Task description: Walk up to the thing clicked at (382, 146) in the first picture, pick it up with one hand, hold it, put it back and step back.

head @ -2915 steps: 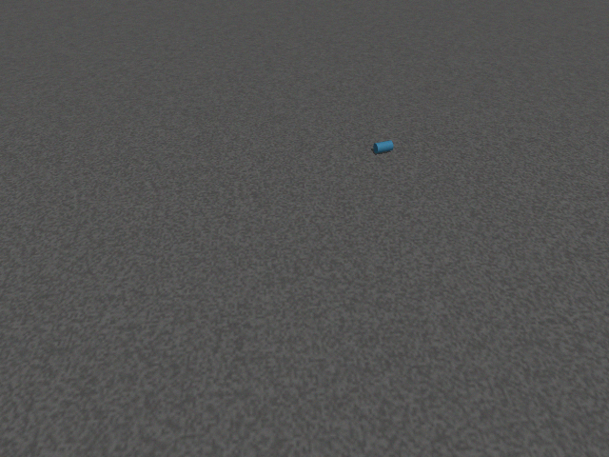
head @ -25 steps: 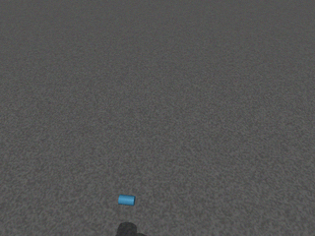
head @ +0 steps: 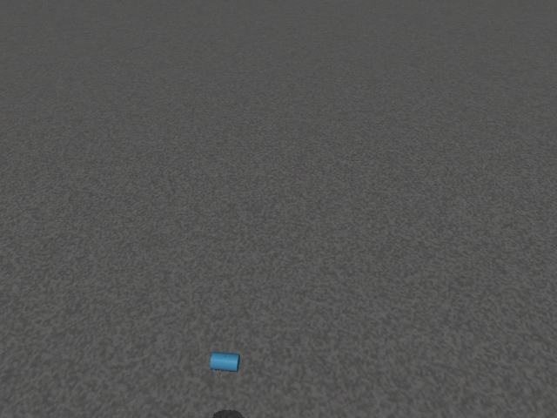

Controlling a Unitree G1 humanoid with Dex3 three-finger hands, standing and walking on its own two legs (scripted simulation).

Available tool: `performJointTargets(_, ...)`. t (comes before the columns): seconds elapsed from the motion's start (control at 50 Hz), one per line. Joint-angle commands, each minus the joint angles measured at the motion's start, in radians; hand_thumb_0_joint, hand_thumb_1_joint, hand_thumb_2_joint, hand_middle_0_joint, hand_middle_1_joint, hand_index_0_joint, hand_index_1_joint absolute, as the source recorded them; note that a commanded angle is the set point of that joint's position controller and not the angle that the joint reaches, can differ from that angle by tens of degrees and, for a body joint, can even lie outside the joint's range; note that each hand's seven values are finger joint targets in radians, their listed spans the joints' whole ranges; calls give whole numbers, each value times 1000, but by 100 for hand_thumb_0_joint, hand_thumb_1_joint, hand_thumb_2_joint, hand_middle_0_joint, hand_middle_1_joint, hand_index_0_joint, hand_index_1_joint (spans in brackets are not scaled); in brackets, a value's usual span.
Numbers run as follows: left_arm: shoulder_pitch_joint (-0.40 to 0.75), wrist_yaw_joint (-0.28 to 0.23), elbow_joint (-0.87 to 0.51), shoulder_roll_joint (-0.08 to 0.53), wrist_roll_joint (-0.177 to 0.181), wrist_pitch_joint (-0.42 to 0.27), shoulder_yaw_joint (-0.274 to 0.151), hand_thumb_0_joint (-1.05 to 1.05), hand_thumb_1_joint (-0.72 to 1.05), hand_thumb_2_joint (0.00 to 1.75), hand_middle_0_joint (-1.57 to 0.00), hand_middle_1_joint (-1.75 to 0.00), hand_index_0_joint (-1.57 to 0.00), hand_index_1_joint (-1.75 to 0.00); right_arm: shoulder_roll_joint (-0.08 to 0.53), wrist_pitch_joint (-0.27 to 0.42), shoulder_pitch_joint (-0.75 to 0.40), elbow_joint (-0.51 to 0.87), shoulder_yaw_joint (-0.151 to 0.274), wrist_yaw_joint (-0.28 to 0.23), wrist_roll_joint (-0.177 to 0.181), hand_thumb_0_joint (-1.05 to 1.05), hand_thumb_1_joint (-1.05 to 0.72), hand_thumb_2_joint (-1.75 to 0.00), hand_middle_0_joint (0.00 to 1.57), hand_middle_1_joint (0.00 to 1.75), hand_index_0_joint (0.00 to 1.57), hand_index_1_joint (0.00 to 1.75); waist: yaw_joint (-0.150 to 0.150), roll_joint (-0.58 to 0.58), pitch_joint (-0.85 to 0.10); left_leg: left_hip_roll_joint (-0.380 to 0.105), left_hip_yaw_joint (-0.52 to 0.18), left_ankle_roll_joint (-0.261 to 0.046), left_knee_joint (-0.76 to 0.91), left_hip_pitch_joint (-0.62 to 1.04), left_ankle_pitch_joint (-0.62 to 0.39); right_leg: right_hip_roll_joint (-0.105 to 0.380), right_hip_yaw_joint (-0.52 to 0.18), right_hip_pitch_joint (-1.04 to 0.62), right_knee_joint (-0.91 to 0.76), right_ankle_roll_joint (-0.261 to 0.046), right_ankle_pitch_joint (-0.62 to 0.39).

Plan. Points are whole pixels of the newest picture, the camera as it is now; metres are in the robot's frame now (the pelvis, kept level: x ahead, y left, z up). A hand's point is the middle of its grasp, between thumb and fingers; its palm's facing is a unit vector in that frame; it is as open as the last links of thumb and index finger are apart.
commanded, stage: stand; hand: left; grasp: from above
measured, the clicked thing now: (225, 361) +0.49 +0.22 -0.75
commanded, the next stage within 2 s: step back in 1.52 s
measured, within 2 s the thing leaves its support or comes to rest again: neither
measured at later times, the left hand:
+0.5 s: hand out of the picture +0.07 +0.24 -0.16, palm faces +0.01 -0.94 -0.33, open 7.4 cm
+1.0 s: hand out of the picture +0.10 +0.24 -0.15, palm faces +0.01 -0.94 -0.34, open 7.4 cm
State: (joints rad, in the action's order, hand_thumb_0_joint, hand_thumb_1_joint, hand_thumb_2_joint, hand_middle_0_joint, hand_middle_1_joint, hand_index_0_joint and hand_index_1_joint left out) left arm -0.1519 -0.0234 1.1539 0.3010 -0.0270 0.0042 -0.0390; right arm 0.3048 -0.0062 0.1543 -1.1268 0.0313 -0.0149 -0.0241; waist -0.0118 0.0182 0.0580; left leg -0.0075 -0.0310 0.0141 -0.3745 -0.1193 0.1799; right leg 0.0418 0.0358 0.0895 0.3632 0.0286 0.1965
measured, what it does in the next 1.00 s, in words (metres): stands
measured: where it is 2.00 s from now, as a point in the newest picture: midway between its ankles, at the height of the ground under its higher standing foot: outside the picture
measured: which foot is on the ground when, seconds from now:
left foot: down 0.00-1.00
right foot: down 0.00-1.00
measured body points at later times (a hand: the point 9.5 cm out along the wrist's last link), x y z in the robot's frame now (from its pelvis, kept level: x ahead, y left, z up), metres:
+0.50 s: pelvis +0.01 -0.01 +0.00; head +0.02 -0.01 +0.45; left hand +0.07 +0.29 -0.14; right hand +0.07 -0.30 -0.14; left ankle +0.02 +0.13 -0.75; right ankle +0.01 -0.14 -0.75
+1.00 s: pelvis +0.02 -0.01 +0.00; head +0.02 -0.01 +0.45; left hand +0.10 +0.29 -0.13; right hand +0.09 -0.30 -0.14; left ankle +0.02 +0.13 -0.75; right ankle +0.01 -0.14 -0.75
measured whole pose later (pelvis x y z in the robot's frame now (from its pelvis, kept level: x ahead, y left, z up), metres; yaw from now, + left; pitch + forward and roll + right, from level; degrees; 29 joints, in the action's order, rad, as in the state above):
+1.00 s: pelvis +0.02 -0.01 +0.00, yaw +0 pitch -3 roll +0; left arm -0.09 -0.01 1.15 0.32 -0.01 0.00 -0.03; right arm 0.33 0.01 0.10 -1.14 0.01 -0.01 -0.02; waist 0.00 0.02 0.05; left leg -0.02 -0.03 0.03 -0.33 -0.10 0.18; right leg 0.03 0.03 0.07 0.32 0.02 0.20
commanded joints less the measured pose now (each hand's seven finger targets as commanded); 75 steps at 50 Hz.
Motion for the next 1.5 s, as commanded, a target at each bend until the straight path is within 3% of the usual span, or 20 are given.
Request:
performJointTargets(0.0,33,-11,-52,201,1,-24,-28,0,90,90,-20,-30,-20,-30,183,28,-43,53,26,-9,2,0,-90,-90,20,30,20,30,-1,-23,-13,-90,-82,-34,84,-24,-25,79,-86,27,-93,-32,-15)
performJointTargets(0.26,51,-3,-51,213,5,-22,-26,0,90,90,-20,-30,-20,-30,199,28,-47,37,14,-8,2,0,-90,-90,20,30,20,30,2,4,-13,-94,-79,-30,101,-54,11,78,-90,17,-92,-39,-12)
performJointTargets(0.38,59,-4,-49,217,9,-27,-27,0,90,90,-20,-30,-20,-30,204,31,-51,38,13,-7,5,0,-90,-90,20,30,20,30,6,-17,-43,-103,-75,-33,86,-16,-95,86,-90,3,-88,-39,-81)
performJointTargets(0.48,61,0,-45,216,11,-26,-26,0,90,90,-20,-30,-20,-30,205,31,-57,35,9,-8,7,0,-90,-90,20,30,20,30,4,-16,-38,-102,-73,-31,88,-12,-92,82,-86,9,-87,-36,-83)
performJointTargets(0.58,72,-1,-51,218,12,-28,-27,0,90,90,-20,-30,-20,-30,214,34,-63,38,10,-10,7,0,-90,-90,20,30,20,30,5,-11,-75,-112,-69,-32,75,16,-192,90,-86,-17,-77,-39,-165)
performJointTargets(0.74,76,0,-52,218,12,-27,-27,0,90,90,-20,-30,-20,-30,225,34,-79,38,11,-10,7,0,-90,-90,20,30,20,30,1,-14,-84,-116,-64,-31,70,26,-227,90,-79,-30,-76,-38,-201)
performJointTargets(0.88,82,1,-59,224,13,-28,-26,0,90,90,-20,-30,-20,-30,228,36,-85,42,10,-9,8,0,-90,-90,20,30,20,30,2,-16,-86,-120,-62,-31,73,31,-232,93,-78,-30,-74,-38,-204)
performJointTargets(0.94,88,3,-60,225,12,-27,-25,0,90,90,-20,-30,-20,-30,229,34,-87,39,9,-8,8,0,-90,-90,20,30,20,30,4,-14,-58,-115,-63,-28,89,6,-153,89,-85,-15,-96,-35,-133)
performJointTargets(0.98,92,3,-64,232,11,-28,-27,0,90,90,-20,-30,-20,-30,228,35,-83,40,11,-7,8,0,-90,-90,20,30,20,30,9,-11,-72,-117,-64,-27,90,12,-177,92,-84,-21,-86,-41,-156)
performJointTargets(1.08,91,7,-61,230,13,-27,-27,0,90,90,-20,-30,-20,-30,227,35,-80,37,9,-5,10,0,-90,-90,20,30,20,30,10,-9,-50,-111,-64,-25,106,-8,-111,87,-85,-12,-94,-41,-106)
performJointTargets(1.26,87,7,-69,236,14,-32,-24,0,90,90,-20,-30,-20,-30,231,35,-81,41,11,-2,8,0,-90,-90,20,30,20,30,10,-20,-74,-117,-62,-31,85,15,-167,94,-90,-12,-90,-45,-151)
performJointTargets(1.48,70,9,-64,235,17,-31,-20,0,90,90,-20,-30,-20,-30,237,36,-69,38,6,-2,10,0,-90,-90,20,30,20,30,9,-14,-67,-115,-62,-28,92,16,-166,91,-89,-13,-88,-43,-160)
